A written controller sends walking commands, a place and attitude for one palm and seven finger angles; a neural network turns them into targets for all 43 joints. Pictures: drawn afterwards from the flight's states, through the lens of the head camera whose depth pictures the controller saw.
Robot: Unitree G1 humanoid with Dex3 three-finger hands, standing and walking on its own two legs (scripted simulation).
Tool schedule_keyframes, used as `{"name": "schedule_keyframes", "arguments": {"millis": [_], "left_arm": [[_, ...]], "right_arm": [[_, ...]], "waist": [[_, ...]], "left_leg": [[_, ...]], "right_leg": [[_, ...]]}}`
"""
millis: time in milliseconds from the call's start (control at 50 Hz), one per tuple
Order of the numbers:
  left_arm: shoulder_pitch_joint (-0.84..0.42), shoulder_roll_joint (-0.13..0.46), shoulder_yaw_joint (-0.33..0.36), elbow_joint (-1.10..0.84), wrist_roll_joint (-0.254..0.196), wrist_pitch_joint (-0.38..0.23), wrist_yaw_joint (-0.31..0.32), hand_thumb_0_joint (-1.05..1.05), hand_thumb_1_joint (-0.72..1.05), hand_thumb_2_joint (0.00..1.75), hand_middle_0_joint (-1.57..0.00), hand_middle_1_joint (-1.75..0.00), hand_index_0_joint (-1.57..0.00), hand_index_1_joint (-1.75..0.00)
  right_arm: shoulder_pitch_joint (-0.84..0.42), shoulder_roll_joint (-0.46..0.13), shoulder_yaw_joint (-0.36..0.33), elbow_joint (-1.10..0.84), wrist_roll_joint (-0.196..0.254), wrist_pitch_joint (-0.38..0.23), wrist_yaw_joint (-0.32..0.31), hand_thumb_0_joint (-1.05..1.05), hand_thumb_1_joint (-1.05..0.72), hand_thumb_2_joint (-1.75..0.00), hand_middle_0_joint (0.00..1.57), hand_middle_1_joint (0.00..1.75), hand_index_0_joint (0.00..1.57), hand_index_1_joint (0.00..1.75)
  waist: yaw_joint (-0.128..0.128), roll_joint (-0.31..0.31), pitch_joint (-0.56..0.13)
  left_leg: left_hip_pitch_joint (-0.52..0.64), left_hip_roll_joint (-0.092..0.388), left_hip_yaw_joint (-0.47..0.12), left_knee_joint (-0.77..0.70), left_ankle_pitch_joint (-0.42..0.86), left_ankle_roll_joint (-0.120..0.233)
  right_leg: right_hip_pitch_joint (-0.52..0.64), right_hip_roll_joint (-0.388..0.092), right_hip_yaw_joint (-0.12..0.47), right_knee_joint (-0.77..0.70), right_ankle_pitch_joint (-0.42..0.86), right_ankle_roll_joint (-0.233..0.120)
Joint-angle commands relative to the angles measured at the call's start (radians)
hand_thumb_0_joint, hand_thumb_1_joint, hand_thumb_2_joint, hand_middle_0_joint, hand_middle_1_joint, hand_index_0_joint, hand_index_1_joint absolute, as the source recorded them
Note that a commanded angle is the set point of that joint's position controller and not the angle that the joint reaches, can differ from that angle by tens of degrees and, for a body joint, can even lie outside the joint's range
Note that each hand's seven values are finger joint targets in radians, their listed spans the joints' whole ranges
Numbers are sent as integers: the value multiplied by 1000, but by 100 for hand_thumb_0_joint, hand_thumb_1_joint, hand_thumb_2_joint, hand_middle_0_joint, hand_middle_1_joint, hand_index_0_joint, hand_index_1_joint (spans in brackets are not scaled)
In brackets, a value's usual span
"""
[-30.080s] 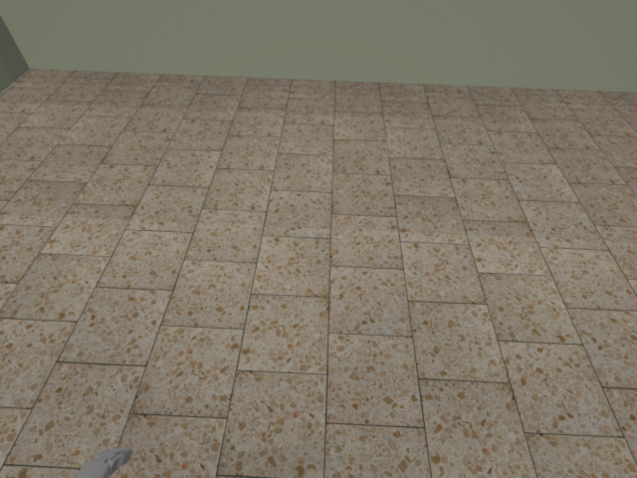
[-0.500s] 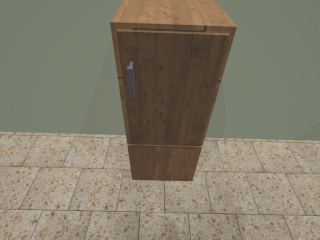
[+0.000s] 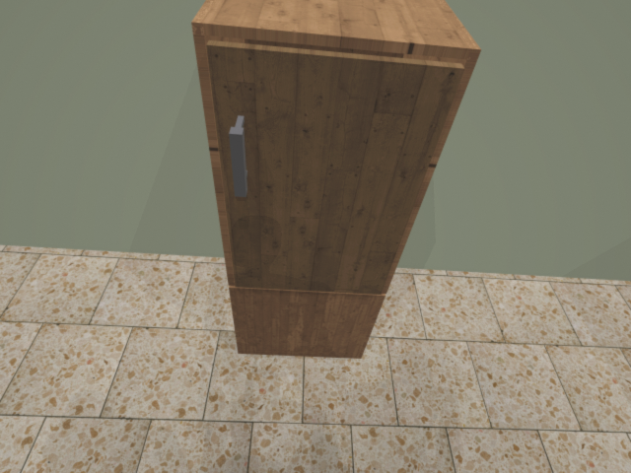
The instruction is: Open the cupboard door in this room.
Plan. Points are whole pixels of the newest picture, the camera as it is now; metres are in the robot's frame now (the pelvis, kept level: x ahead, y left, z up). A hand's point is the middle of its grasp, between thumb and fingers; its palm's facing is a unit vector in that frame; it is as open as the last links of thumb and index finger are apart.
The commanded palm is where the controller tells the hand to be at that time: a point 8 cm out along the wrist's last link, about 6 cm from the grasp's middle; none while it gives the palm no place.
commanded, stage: shuffle to correct the standing spot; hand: left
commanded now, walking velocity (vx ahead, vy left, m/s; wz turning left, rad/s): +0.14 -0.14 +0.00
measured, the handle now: (240, 157) +0.58 +0.17 +0.08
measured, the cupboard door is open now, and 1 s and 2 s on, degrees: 0 0 0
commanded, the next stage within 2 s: come to a stop and stand still in 0.10 s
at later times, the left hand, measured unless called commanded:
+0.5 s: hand (256, 439) +0.21 +0.09 -0.16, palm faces +0.00 -0.98 -0.20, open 7.3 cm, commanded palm none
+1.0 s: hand out of the picture -0.01 +0.18 -0.17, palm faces +0.06 -0.98 -0.20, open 7.4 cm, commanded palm none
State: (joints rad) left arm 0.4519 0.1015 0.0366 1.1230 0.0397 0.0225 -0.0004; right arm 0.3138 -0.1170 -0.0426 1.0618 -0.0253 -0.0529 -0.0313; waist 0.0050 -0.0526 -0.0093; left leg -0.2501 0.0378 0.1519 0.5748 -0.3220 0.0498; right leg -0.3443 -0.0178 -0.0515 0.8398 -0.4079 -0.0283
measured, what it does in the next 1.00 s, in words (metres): steps on the spot: right foot, then left foot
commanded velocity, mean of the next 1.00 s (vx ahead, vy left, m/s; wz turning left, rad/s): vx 0.00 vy -0.02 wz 0.00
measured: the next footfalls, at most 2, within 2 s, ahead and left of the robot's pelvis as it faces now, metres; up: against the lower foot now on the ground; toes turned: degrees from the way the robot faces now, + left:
right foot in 0.34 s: +0.21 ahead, -0.19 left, +0.00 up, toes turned -7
left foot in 0.72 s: +0.08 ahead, +0.07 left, +0.00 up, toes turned +3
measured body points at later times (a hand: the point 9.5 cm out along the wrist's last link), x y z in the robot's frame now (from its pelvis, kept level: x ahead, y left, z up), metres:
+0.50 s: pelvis +0.08 -0.07 +0.00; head +0.12 -0.09 +0.44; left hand +0.21 +0.14 -0.14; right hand +0.03 -0.30 -0.17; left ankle +0.03 +0.05 -0.67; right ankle +0.17 -0.19 -0.73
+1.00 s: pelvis +0.03 -0.02 +0.02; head +0.02 +0.01 +0.46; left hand -0.01 +0.23 -0.15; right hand +0.05 -0.25 -0.13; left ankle +0.04 +0.07 -0.73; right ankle +0.01 -0.15 -0.67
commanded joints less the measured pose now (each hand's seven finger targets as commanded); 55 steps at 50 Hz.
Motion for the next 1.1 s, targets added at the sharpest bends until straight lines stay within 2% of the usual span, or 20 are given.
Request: {"name": "schedule_keyframes", "arguments": {"millis": [0, 80, 200, 240, 280, 300, 320, 360, 380, 520, 600, 660, 680, 700, 720, 740, 780, 820, 920, 1080], "left_arm": [[-52, 49, 21, -96, 4, -32, -12, 0, 90, 90, -20, -30, -20, -30], [-102, 31, 17, -115, -6, -19, -17, 0, 90, 90, -20, -30, -20, -30], [-269, 56, 18, -176, -14, -19, -18, 0, 90, 90, -20, -30, -20, -30], [-249, 62, 20, -179, -18, -25, -8, 0, 90, 90, -20, -30, -20, -30], [-83, 122, 30, -128, -17, -48, 9, 0, 90, 90, -20, -30, -20, -30], [-40, 217, 44, -113, -12, -64, 28, 0, 90, 90, -20, -30, -20, -30], [-15, 280, 52, -112, -21, -68, 33, 0, 90, 90, -20, -30, -20, -30], [-107, 246, 44, -137, -17, -56, 44, 0, 90, 90, -20, -30, -20, -30], [-123, 244, 50, -136, -18, -59, 47, 0, 90, 90, -20, -30, -20, -30], [-274, 248, 67, -199, -10, -20, 70, 0, 90, 90, -20, -30, -20, -30], [-308, 258, 73, -233, 6, -1, 60, 0, 90, 90, -20, -30, -20, -30], [-328, 245, 66, -243, -1, 16, 46, 0, 90, 90, -20, -30, -20, -30], [-304, 198, 51, -247, -11, 26, 40, 0, 90, 90, -20, -30, -20, -30], [-272, 118, 36, -261, -24, 32, 35, 0, 90, 90, -20, -30, -20, -30], [-327, 133, 36, -266, -23, 34, 34, 0, 90, 90, -20, -30, -20, -30], [-292, 158, 47, -248, -20, 29, 19, 0, 90, 90, -20, -30, -20, -30], [-196, 141, 45, -186, -6, 25, 9, 0, 90, 90, -20, -30, -20, -30], [-145, 146, 39, -149, -7, 14, 2, 0, 90, 90, -20, -30, -20, -30], [-167, 156, 34, -151, -6, 6, -1, 0, 90, 90, -20, -30, -20, -30], [-114, 88, 4, -114, -18, 6, 5, 0, 90, 90, -20, -30, -20, -30]], "right_arm": [[154, -111, -10, 21, 2, -20, -20, 0, -90, -90, 20, 30, 20, 30], [174, -118, -12, 34, 1, -27, -24, 0, -90, -90, 20, 30, 20, 30], [211, -128, -23, 55, -11, -8, -20, 0, -90, -90, 20, 30, 20, 30], [180, -140, -27, 51, -11, 5, -20, 0, -90, -90, 20, 30, 20, 30], [176, -134, -26, 53, 3, 13, -10, 0, -90, -90, 20, 30, 20, 30], [224, -73, -16, 53, 15, 16, 2, 0, -90, -90, 20, 30, 20, 30], [245, -52, -11, 37, 29, 30, -1, 0, -90, -90, 20, 30, 20, 30], [189, -36, -24, 25, 25, 50, -9, 0, -90, -90, 20, 30, 20, 30], [172, -48, -24, 30, 24, 66, -9, 0, -90, -90, 20, 30, 20, 30], [60, -85, -44, -36, 3, 122, 18, 0, -90, -90, 20, 30, 20, 30], [54, -89, -45, -73, 3, 105, 28, 0, -90, -90, 20, 30, 20, 30], [150, -97, -41, -60, 8, 80, 25, 0, -90, -90, 20, 30, 20, 30], [162, -143, -43, -67, 5, 71, 21, 0, -90, -90, 20, 30, 20, 30], [109, -238, -61, -102, -6, 63, 17, 0, -90, -90, 20, 30, 20, 30], [-9, -274, -57, -146, -13, 65, 11, 0, -90, -90, 20, 30, 20, 30], [-108, -246, -40, -167, -20, 59, 4, 0, -90, -90, 20, 30, 20, 30], [-135, -200, -25, -157, -15, 44, -3, 0, -90, -90, 20, 30, 20, 30], [-81, -191, -22, -139, -5, 33, -7, 0, -90, -90, 20, 30, 20, 30], [83, -181, -32, -72, 0, 26, -18, 0, -90, -90, 20, 30, 20, 30], [82, -191, -30, -20, -5, 39, -16, 0, -90, -90, 20, 30, 20, 30]], "waist": [[-31, 138, 163], [-24, 151, 108], [-64, 220, 145], [-44, 223, 107], [35, 107, -29], [36, -89, -137], [24, -196, -245], [6, -67, -77], [13, -200, -95], [-11, -79, -41], [-12, -121, -44], [-68, -78, -39], [-72, 101, -21], [-65, 437, 41], [-57, 405, 151], [0, 296, 142], [27, 179, 106], [11, 127, 86], [-51, 124, 79], [-38, 206, 41]], "left_leg": [[98, 329, -338, -405, 168, 132], [144, 271, -170, -355, 451, 111], [125, 251, -115, -304, 547, 82], [114, 245, -108, -233, 594, 64], [65, 165, -79, -46, 450, -7], [-103, 83, -31, 119, 106, -59], [-81, 18, -64, 275, -284, -79], [-137, 19, -115, 406, -300, -77], [-147, 16, -121, 498, -298, -85], [-168, 14, -160, 582, -129, -114], [-68, 8, -132, 346, -134, -92], [159, -25, -78, -22, -6, -67], [159, 37, -196, -192, -95, -47], [14, 270, -518, -403, -332, 14], [-252, 342, -594, -510, -427, 86], [-305, 307, -529, -529, -425, 109], [-163, 224, -407, -439, -261, 64], [-22, 195, -339, -422, -154, 50], [179, 249, -377, -422, -63, 86], [61, 231, -325, -373, 32, 96]], "right_leg": [[-327, -99, 53, 221, 108, 26], [-288, -95, 14, 130, 186, 53], [-190, -67, -58, -138, 188, 42], [-53, -55, -55, -245, 196, 32], [246, -57, -42, -421, 440, 39], [468, -251, 131, -395, 815, -8], [478, -420, 227, -383, 1129, -95], [316, -409, 136, -381, 1221, -135], [282, -395, 189, -392, 1218, -145], [42, -376, 121, -506, 631, -151], [-22, -338, 157, -549, 202, -126], [-162, -257, 137, -486, -51, -50], [-217, -159, 73, -328, -125, -2], [-287, -20, -27, -64, -152, 65], [-218, -43, 86, 34, -78, 60], [-140, -48, 116, 98, 23, 58], [-173, -14, 108, 212, 105, 60], [-234, -6, 92, 244, 158, 68], [-291, -33, 88, 142, 117, 77], [18, -23, 15, -215, -14, 53]]}}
